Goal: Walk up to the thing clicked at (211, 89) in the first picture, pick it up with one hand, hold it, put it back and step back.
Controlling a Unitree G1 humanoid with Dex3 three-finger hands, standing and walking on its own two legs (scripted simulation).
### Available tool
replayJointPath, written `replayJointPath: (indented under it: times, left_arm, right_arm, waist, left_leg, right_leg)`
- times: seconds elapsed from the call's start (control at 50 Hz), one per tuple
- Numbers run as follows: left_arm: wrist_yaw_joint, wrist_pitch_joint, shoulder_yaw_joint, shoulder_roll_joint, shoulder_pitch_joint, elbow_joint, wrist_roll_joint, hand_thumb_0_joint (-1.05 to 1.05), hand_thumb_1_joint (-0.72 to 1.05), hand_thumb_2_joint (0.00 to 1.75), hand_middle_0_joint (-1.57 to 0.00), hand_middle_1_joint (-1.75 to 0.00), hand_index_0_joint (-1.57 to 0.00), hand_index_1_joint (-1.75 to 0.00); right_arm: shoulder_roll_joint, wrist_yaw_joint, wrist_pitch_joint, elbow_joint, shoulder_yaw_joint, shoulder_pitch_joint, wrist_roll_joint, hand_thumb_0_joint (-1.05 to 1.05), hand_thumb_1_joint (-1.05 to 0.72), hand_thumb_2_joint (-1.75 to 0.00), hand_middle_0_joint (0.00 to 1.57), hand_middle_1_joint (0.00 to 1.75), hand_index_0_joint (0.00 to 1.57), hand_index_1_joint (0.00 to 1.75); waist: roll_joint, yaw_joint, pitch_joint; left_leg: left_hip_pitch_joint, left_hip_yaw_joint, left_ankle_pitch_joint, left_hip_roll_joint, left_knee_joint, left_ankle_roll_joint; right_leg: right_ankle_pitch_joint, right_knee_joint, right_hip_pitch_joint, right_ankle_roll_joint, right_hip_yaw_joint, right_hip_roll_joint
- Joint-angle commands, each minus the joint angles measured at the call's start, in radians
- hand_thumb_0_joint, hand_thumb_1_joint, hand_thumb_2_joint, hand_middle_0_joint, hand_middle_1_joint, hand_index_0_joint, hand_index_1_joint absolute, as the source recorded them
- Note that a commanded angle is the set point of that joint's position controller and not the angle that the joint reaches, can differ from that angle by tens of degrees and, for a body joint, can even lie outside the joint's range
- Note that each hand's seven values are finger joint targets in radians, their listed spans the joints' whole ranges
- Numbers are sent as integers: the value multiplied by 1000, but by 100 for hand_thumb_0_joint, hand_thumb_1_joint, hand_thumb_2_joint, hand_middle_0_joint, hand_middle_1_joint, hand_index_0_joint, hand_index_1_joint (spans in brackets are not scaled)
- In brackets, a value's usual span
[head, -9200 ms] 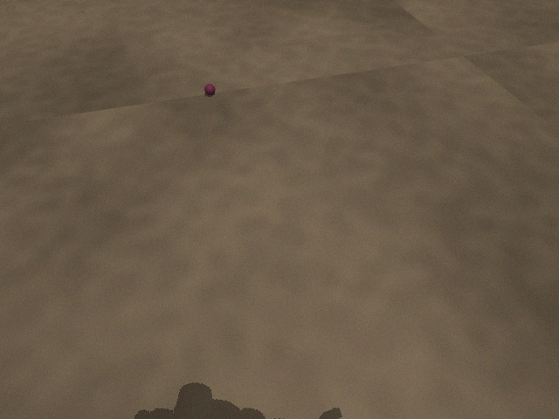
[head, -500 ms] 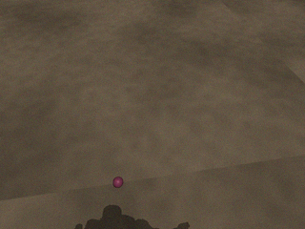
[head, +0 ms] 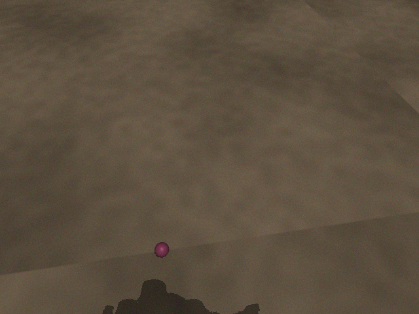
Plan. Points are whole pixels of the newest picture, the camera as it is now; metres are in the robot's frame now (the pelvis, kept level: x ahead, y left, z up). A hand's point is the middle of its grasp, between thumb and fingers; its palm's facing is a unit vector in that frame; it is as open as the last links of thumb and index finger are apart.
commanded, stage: stand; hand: left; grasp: from above
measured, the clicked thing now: (161, 249) +0.49 +0.23 -0.75
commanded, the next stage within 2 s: rise first in 0.24 s
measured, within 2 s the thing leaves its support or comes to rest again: neither
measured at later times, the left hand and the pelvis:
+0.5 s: hand out of the picture +0.12 +0.25 -0.16, palm faces +0.02 -0.94 -0.33, open 8.1 cm; pelvis -0.02 +0.00 -0.01, yaw +0 degrees
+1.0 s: hand out of the picture +0.12 +0.26 -0.21, palm faces -0.11 -0.90 -0.43, open 13.9 cm; pelvis -0.02 +0.01 -0.07, yaw +0 degrees
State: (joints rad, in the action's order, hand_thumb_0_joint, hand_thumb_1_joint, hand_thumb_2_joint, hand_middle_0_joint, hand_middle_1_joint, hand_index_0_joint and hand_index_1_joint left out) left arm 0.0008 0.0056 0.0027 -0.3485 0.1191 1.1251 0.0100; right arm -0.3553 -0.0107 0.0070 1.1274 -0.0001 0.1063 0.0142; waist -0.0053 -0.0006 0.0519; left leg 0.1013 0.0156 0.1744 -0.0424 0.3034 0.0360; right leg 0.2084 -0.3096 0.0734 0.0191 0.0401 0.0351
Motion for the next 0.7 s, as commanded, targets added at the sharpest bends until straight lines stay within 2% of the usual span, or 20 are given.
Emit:
replayJointPath:
  times: [0.0, 0.04, 0.14, 0.24, 0.3, 0.32, 0.34, 0.36, 0.38, 0.4, 0.42, 0.44, 0.46, 0.48, 0.5, 0.54, 0.58, 0.6, 0.64, 0.68]
  left_arm:
    - [-12, 24, -45, -222, -33, -61, -1, 0, 90, 90, -20, -30, -20, -30]
    - [-12, 24, -44, -218, -29, -59, 0, 0, 90, 90, -20, -30, -20, -30]
    - [-13, 25, -47, -223, -31, -63, 0, 0, 90, 90, -20, -30, -20, -30]
    - [-11, 23, -45, -219, -23, -60, -1, 0, 90, 90, -20, -30, -20, -30]
    - [-11, 24, -47, -223, -24, -61, -2, 0, 90, 90, -20, -30, -20, -30]
    - [-11, 24, -47, -222, -25, -61, -1, 0, 82, 93, -17, -38, -18, -38]
    - [-24, 115, -48, -41, -376, -412, -49, 0, 74, 95, -20, -46, -16, -46]
    - [-28, 100, -70, -96, -479, -346, -45, 0, 66, 94, -19, -54, -16, -54]
    - [-29, 61, -128, -188, -280, -171, -19, 0, 58, 94, -17, -62, -16, -62]
    - [-15, 42, -152, -214, -246, -100, 7, 0, 50, 94, -16, -70, -15, -70]
    - [0, 42, -168, -242, -323, -124, 27, 0, 42, 92, -14, -78, -15, -78]
    - [12, 47, -192, -253, -283, -109, 55, 0, 34, 93, -13, -86, -15, -86]
    - [22, 35, -202, -222, -182, -62, 83, 0, 26, 93, -10, -94, -13, -92]
    - [29, 25, -201, -202, -127, -92, 97, 0, 18, 95, -7, -102, -11, -98]
    - [26, 17, -219, -217, -106, -143, 109, 0, 10, 97, -6, -104, -10, -100]
    - [11, -19, -210, -189, -76, -199, 117, 0, -6, 96, -5, -108, -9, -104]
    - [2, -71, -195, -159, -67, -242, 129, 0, -21, 98, -5, -110, -8, -107]
    - [-3, -91, -198, -165, -72, -270, 134, 0, -29, 99, -5, -110, -7, -108]
    - [-11, -121, -192, -166, -105, -317, 140, 0, -45, 99, -6, -110, -8, -109]
    - [-15, -135, -189, -140, -91, -357, 144, 0, -53, 99, -7, -109, -7, -109]
  right_arm:
    - [-207, 19, 19, -55, 37, -26, -4, 0, -90, -90, 20, 30, 20, 30]
    - [-209, 19, 19, -53, 36, -29, -6, 0, -90, -90, 20, 30, 20, 30]
    - [-210, 19, 19, -59, 37, -33, -6, 0, -90, -90, 20, 30, 20, 30]
    - [-209, 19, 18, -57, 37, -29, -5, 0, -90, -90, 20, 30, 20, 30]
    - [-206, 19, 19, -59, 37, -29, -5, 0, -90, -90, 20, 30, 20, 30]
    - [-208, 19, 20, -59, 37, -31, -6, 0, -89, -90, 20, 30, 20, 30]
    - [-39, 39, 64, -336, 6, -8, -71, 0, -96, -91, 20, 30, 20, 30]
    - [-67, 48, 61, -281, 10, 47, -70, 0, -91, -90, 20, 30, 20, 30]
    - [-104, 58, 51, -280, 33, 84, -73, 0, -89, -90, 20, 30, 20, 30]
    - [-107, 57, 47, -294, 47, 97, -64, 0, -89, -89, 20, 30, 20, 30]
    - [-101, 57, 48, -327, 55, 97, -60, 0, -89, -90, 20, 30, 20, 30]
    - [-97, 56, 54, -350, 70, 107, -45, 0, -90, -90, 20, 30, 20, 30]
    - [-87, 53, 56, -356, 81, 135, -33, 0, -89, -90, 20, 30, 20, 30]
    - [-84, 47, 59, -390, 87, 144, -31, 0, -89, -90, 20, 30, 20, 30]
    - [-84, 46, 61, -423, 92, 147, -33, 0, -89, -90, 20, 30, 20, 30]
    - [-74, 46, 60, -464, 95, 137, -41, 0, -89, -90, 20, 30, 20, 30]
    - [-69, 41, 59, -504, 95, 117, -47, 0, -89, -90, 20, 30, 20, 30]
    - [-66, 41, 62, -524, 94, 106, -47, 0, -89, -90, 20, 30, 20, 30]
    - [-61, 35, 67, -551, 88, 91, -46, 0, -89, -90, 20, 30, 20, 30]
    - [-50, 32, 79, -563, 90, 108, -42, 0, -87, -89, 20, 30, 20, 30]
  waist:
    - [16, -3, -94]
    - [1, -1, -84]
    - [10, 1, -98]
    - [8, 0, -74]
    - [12, 0, -71]
    - [7, 0, -69]
    - [-33, -115, -2]
    - [10, -84, -46]
    - [43, -54, -20]
    - [59, -49, -58]
    - [70, -43, -92]
    - [58, -20, -163]
    - [27, -5, -209]
    - [-6, 18, -260]
    - [-26, 35, -306]
    - [-40, 31, -292]
    - [-19, 12, -270]
    - [-3, 14, -254]
    - [0, 2, -226]
    - [10, -9, -246]
  left_leg:
    - [-33, -68, -226, -101, -16, -44]
    - [-29, -71, -206, -101, -22, -45]
    - [-46, -70, -246, -104, -11, -48]
    - [-30, -68, -202, -101, -24, -44]
    - [-34, -69, -207, -102, -27, -46]
    - [-34, -69, -201, -101, -26, -43]
    - [95, 50, -40, 49, 46, -42]
    - [88, 42, -14, 48, 55, -47]
    - [118, 41, -8, 44, 67, -46]
    - [148, 38, -16, 51, 109, -50]
    - [169, 32, -36, 48, 151, -53]
    - [177, 30, -61, 50, 181, -49]
    - [204, 30, -85, 59, 218, -44]
    - [210, 28, -107, 63, 241, -39]
    - [208, 28, -126, 66, 248, -33]
    - [210, 26, -131, 63, 237, -28]
    - [230, 17, -117, 54, 245, -29]
    - [254, 16, -106, 52, 258, -31]
    - [307, 15, -35, 47, 292, -30]
    - [337, 16, -6, 47, 338, -34]
  right_leg:
    - [-226, 40, 0, -34, -76, 111]
    - [-216, 45, 1, -33, -81, 113]
    - [-256, 34, -7, -35, -77, 113]
    - [-204, 45, 7, -34, -75, 108]
    - [-209, 43, 13, -35, -80, 110]
    - [-198, 47, 18, -33, -80, 106]
    - [-129, -16, 233, -23, -20, -20]
    - [-93, -21, 179, -19, -8, -18]
    - [-60, -29, 185, -24, 4, -28]
    - [-58, -58, 207, -27, 2, -26]
    - [-78, -100, 226, -27, 3, -27]
    - [-106, -140, 210, -28, -2, -22]
    - [-127, -180, 217, -30, -4, -20]
    - [-136, -212, 207, -35, -4, -23]
    - [-143, -225, 194, -37, -5, -25]
    - [-138, -222, 209, -37, 1, -32]
    - [-114, -227, 242, -37, 9, -39]
    - [-99, -238, 259, -36, 12, -40]
    - [-26, -267, 324, -36, 14, -43]
    - [-1, -306, 366, -33, 12, -41]
